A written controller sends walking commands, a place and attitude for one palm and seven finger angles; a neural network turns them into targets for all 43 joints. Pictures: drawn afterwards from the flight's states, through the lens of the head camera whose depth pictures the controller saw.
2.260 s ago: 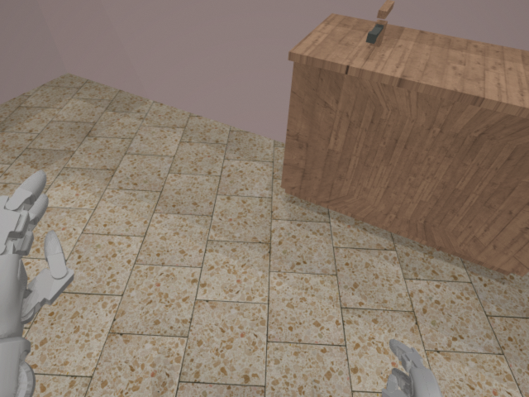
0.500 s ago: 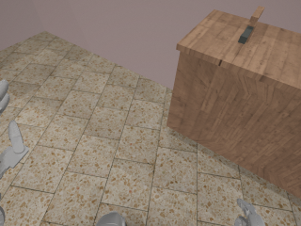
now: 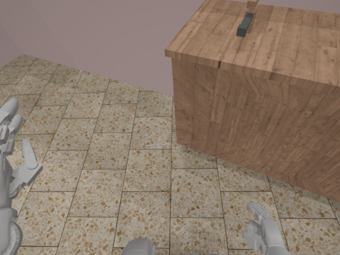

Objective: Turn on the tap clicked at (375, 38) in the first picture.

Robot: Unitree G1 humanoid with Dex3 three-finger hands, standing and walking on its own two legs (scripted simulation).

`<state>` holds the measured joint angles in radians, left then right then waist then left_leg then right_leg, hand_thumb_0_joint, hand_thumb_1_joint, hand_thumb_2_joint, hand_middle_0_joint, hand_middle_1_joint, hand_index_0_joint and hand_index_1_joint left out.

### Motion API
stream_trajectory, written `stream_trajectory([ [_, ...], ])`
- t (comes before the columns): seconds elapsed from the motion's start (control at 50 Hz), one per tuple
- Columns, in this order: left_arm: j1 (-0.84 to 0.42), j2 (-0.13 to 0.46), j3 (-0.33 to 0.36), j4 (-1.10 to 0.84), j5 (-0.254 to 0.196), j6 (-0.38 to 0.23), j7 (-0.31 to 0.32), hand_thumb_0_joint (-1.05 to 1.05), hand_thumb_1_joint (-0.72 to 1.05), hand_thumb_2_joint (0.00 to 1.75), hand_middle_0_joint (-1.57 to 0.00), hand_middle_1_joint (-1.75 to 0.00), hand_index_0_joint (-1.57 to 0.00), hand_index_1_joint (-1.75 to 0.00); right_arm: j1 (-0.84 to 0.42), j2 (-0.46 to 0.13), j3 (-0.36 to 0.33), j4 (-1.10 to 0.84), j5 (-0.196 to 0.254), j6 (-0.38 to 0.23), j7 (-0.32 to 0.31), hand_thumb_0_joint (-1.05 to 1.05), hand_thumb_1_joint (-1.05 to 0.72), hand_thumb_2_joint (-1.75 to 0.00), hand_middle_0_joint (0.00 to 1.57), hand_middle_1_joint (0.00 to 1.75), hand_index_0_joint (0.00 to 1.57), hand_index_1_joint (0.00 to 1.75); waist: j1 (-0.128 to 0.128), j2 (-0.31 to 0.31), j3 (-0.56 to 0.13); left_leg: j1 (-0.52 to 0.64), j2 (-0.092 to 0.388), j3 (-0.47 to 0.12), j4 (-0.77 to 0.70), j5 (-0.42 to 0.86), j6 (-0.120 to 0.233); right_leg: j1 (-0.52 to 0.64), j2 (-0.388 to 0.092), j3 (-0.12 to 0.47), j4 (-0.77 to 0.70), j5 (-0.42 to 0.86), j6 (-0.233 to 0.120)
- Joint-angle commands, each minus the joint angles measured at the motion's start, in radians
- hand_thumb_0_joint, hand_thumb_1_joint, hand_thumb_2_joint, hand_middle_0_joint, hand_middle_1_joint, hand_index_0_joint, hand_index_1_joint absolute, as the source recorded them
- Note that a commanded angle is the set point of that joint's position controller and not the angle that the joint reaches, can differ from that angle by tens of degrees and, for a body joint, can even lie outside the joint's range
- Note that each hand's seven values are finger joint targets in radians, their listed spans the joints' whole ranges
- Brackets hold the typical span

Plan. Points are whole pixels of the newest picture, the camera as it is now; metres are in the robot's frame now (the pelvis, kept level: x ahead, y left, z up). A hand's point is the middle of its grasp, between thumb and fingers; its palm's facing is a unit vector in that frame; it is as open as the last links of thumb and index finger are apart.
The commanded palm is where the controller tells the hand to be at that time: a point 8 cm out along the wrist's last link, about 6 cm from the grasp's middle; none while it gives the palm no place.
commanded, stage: turn to face it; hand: left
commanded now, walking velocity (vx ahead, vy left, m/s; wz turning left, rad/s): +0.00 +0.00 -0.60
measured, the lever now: (241, 30) +0.78 -0.17 +0.11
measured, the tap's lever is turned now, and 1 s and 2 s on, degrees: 0 0 0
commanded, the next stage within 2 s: take the last steps up to it in 1.04 s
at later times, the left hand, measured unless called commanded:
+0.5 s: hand (81, 146) +0.26 +0.17 +0.18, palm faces +0.13 -0.91 -0.40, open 7.5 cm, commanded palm +0.22 +0.23 +0.19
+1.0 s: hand (113, 163) +0.23 +0.11 +0.19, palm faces -0.09 -0.91 -0.40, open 7.4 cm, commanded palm +0.20 +0.16 +0.19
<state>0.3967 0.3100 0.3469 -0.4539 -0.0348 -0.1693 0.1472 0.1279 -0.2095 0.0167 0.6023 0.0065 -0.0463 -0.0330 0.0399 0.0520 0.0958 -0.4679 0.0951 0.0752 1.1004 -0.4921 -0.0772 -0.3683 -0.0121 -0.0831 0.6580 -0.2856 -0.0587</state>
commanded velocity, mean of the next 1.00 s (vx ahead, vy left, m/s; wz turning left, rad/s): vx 0.00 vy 0.00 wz -0.50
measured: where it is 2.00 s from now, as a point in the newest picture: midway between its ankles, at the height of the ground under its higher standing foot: outside the picture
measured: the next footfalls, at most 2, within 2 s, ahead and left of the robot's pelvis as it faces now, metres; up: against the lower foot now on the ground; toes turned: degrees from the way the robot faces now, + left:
left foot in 0.26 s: +0.06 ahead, +0.14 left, +0.00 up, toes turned -4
right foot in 0.56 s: -0.02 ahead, -0.13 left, +0.00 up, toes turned -26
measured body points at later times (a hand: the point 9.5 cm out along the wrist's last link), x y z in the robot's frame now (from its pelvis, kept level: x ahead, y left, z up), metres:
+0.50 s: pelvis -0.03 +0.01 +0.01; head -0.01 +0.01 +0.46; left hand +0.24 +0.22 +0.20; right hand +0.07 -0.22 -0.08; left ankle +0.02 +0.14 -0.72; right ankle -0.04 -0.11 -0.70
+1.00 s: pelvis -0.09 +0.02 +0.01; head -0.07 +0.02 +0.46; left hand +0.23 +0.16 +0.21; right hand -0.09 -0.28 -0.06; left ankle +0.00 +0.12 -0.72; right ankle -0.12 -0.08 -0.67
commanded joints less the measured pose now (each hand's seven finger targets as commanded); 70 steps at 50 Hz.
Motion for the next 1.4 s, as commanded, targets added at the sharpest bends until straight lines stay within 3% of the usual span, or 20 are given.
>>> stream_trajectory([
  [0.0,0.028,0.268,0.180,-0.338,-0.005,-0.096,0.034,0.00,0.90,0.90,-0.20,-0.30,-0.20,-0.30,-0.050,-0.071,-0.041,-0.170,-0.002,-0.017,-0.013,0.00,-0.90,-0.90,0.20,0.30,0.20,0.30,-0.027,-0.161,-0.301,-0.100,-0.015,-0.060,0.024,0.029,-0.008,0.326,-0.258,0.327,-0.213,0.698,-0.108],
  [0.12,0.130,0.261,0.206,-0.298,-0.015,-0.098,0.034,0.00,0.90,0.90,-0.20,-0.30,-0.20,-0.30,-0.034,-0.097,-0.062,-0.200,0.003,0.006,-0.007,0.00,-0.90,-0.90,0.20,0.30,0.20,0.30,-0.007,-0.145,-0.297,0.032,-0.031,-0.029,-0.355,0.053,0.009,0.264,-0.232,0.393,-0.245,0.451,-0.123],
  [0.2,0.081,0.244,0.178,-0.272,-0.006,-0.088,0.025,0.00,0.90,0.90,-0.20,-0.30,-0.20,-0.30,0.021,-0.117,-0.069,-0.207,0.013,0.024,-0.007,0.00,-0.90,-0.90,0.20,0.30,0.20,0.30,-0.035,-0.108,-0.279,0.283,-0.008,-0.016,-0.653,0.218,0.035,0.098,-0.158,0.386,-0.214,0.250,-0.037],
  [0.24,0.029,0.246,0.164,-0.288,-0.002,-0.097,0.017,0.00,0.90,0.90,-0.20,-0.30,-0.20,-0.30,0.008,-0.152,-0.084,-0.235,0.012,0.021,-0.019,0.00,-0.90,-0.90,0.20,0.30,0.20,0.30,-0.023,0.107,-0.208,0.379,0.203,-0.205,-0.757,0.388,0.132,-0.105,0.011,0.266,-0.024,0.004,0.049],
  [0.28,0.013,0.242,0.150,-0.247,0.010,-0.102,0.012,0.00,0.90,0.90,-0.20,-0.30,-0.20,-0.30,-0.013,-0.112,-0.064,-0.234,-0.007,0.012,-0.019,0.00,-0.90,-0.90,0.20,0.30,0.20,0.30,-0.018,0.262,-0.132,0.223,0.383,-0.321,-0.835,0.445,0.241,-0.162,0.023,0.122,0.403,-0.232,0.093],
  [0.34,-0.074,0.187,0.056,-0.290,0.022,-0.104,0.000,0.00,0.90,0.90,-0.20,-0.30,-0.20,-0.30,0.015,-0.130,-0.076,-0.217,0.008,-0.013,0.001,0.00,-0.90,-0.90,0.20,0.30,0.20,0.30,-0.021,0.187,-0.094,0.254,0.291,-0.052,-0.743,0.572,0.175,-0.146,-0.015,0.060,0.295,-0.168,0.105],
  [0.5,-0.055,0.236,0.127,-0.268,0.008,-0.088,0.005,0.00,0.90,0.90,-0.20,-0.30,-0.20,-0.30,0.052,-0.128,-0.071,-0.205,0.003,-0.060,0.027,0.00,-0.90,-0.90,0.20,0.30,0.20,0.30,-0.027,0.172,-0.166,0.236,0.248,0.080,-0.556,0.506,0.084,0.166,0.027,-0.054,-0.140,0.027,0.097],
  [0.54,-0.026,0.285,0.167,-0.264,0.012,-0.095,0.016,0.00,0.90,0.90,-0.20,-0.30,-0.20,-0.30,0.045,-0.086,-0.058,-0.216,0.010,-0.053,0.031,0.00,-0.90,-0.90,0.20,0.30,0.20,0.30,-0.025,-0.093,-0.218,0.078,0.118,0.130,-0.273,0.252,0.021,0.317,-0.150,0.228,-0.213,0.472,-0.010],
  [0.58,0.050,0.291,0.203,-0.241,-0.022,-0.074,0.029,0.00,0.90,0.90,-0.20,-0.30,-0.20,-0.30,0.000,-0.076,-0.063,-0.228,0.013,-0.032,0.022,0.00,-0.90,-0.90,0.20,0.30,0.20,0.30,0.003,-0.329,-0.267,-0.102,0.011,-0.044,0.022,-0.107,-0.001,0.309,-0.307,0.538,-0.285,0.586,-0.120],
  [0.66,0.124,0.267,0.214,-0.298,-0.020,-0.086,0.030,0.00,0.90,0.90,-0.20,-0.30,-0.20,-0.30,-0.022,-0.062,-0.035,-0.197,0.003,0.026,0.015,0.00,-0.90,-0.90,0.20,0.30,0.20,0.30,-0.031,-0.169,-0.286,-0.068,0.009,-0.080,-0.020,0.030,-0.007,0.284,-0.234,0.363,-0.253,0.479,-0.117],
  [0.82,0.041,0.241,0.156,-0.293,-0.013,-0.078,0.019,0.00,0.90,0.90,-0.20,-0.30,-0.20,-0.30,0.008,-0.108,-0.061,-0.194,0.006,0.017,-0.019,0.00,-0.90,-0.90,0.20,0.30,0.20,0.30,-0.043,-0.120,-0.225,0.326,-0.036,-0.018,-0.638,0.155,0.048,-0.023,-0.152,0.362,-0.311,-0.067,-0.040],
  [0.88,0.016,0.248,0.169,-0.289,0.010,-0.106,0.015,0.00,0.90,0.90,-0.20,-0.30,-0.20,-0.30,-0.002,-0.131,-0.073,-0.213,0.004,-0.007,-0.030,0.00,-0.90,-0.90,0.20,0.30,0.20,0.30,-0.018,0.286,-0.177,0.273,0.337,-0.365,-0.893,0.153,0.233,-0.162,0.059,0.107,0.283,-0.230,0.080],
  [0.92,-0.020,0.215,0.125,-0.272,0.017,-0.112,0.002,0.00,0.90,0.90,-0.20,-0.30,-0.20,-0.30,0.004,-0.103,-0.076,-0.202,0.002,-0.026,-0.020,0.00,-0.90,-0.90,0.20,0.30,0.20,0.30,-0.035,0.204,-0.092,0.105,0.327,-0.323,-0.869,0.182,0.267,-0.134,0.004,0.135,0.492,-0.168,0.090],
  [0.96,0.020,0.177,0.079,-0.238,0.020,-0.104,0.004,0.00,0.90,0.90,-0.20,-0.30,-0.20,-0.30,0.012,-0.125,-0.082,-0.178,0.011,-0.047,-0.009,0.00,-0.90,-0.90,0.20,0.30,0.20,0.30,-0.026,0.181,-0.091,0.170,0.251,-0.123,-0.772,0.354,0.206,-0.128,-0.003,0.060,0.332,-0.170,0.099],
  [1.08,-0.047,0.219,0.104,-0.281,0.022,-0.104,0.014,0.00,0.90,0.90,-0.20,-0.30,-0.20,-0.30,0.043,-0.131,-0.073,-0.166,0.006,-0.094,0.003,0.00,-0.90,-0.90,0.20,0.30,0.20,0.30,-0.039,0.205,-0.178,0.219,0.197,-0.029,-0.592,0.503,0.117,0.152,0.035,-0.053,-0.171,-0.006,0.099],
  [1.1,-0.049,0.234,0.119,-0.263,0.024,-0.104,0.013,0.00,0.90,0.90,-0.20,-0.30,-0.20,-0.30,0.040,-0.123,-0.071,-0.168,0.007,-0.093,0.006,0.00,-0.90,-0.90,0.20,0.30,0.20,0.30,-0.038,0.140,-0.187,0.171,0.173,-0.006,-0.528,0.432,0.093,0.222,0.001,-0.015,-0.232,0.081,0.083],
  [1.14,-0.045,0.287,0.169,-0.225,0.017,-0.101,0.024,0.00,0.90,0.90,-0.20,-0.30,-0.20,-0.30,0.018,-0.077,-0.052,-0.180,0.007,-0.081,0.005,0.00,-0.90,-0.90,0.20,0.30,0.20,0.30,-0.043,-0.199,-0.219,-0.044,-0.005,0.058,-0.260,-0.006,0.028,0.293,-0.264,0.354,-0.289,0.397,-0.050],
  [1.16,0.002,0.284,0.184,-0.192,0.002,-0.082,0.024,0.00,0.90,0.90,-0.20,-0.30,-0.20,-0.30,0.006,-0.100,-0.072,-0.174,0.012,-0.076,-0.001,0.00,-0.90,-0.90,0.20,0.30,0.20,0.30,-0.015,-0.308,-0.239,-0.071,-0.034,-0.019,-0.091,-0.061,0.036,0.255,-0.326,0.490,-0.354,0.278,-0.097],
  [1.26,0.105,0.254,0.177,-0.218,0.003,-0.095,0.026,0.00,0.90,0.90,-0.20,-0.30,-0.20,-0.30,-0.033,-0.086,-0.037,-0.138,0.000,-0.023,-0.017,0.00,-0.90,-0.90,0.20,0.30,0.20,0.30,-0.049,-0.189,-0.212,-0.079,0.002,-0.058,-0.124,0.103,0.045,0.210,-0.267,0.286,-0.375,0.067,-0.111],
  [1.38,0.053,0.230,0.132,-0.206,0.017,-0.098,0.039,0.00,0.90,0.90,-0.20,-0.30,-0.20,-0.30,-0.007,-0.097,-0.054,-0.131,-0.010,-0.041,-0.042,0.00,-0.90,-0.90,0.20,0.30,0.20,0.30,-0.036,-0.179,-0.191,0.122,-0.036,0.027,-0.470,0.093,0.084,0.131,-0.266,0.310,-0.426,-0.267,-0.111],
])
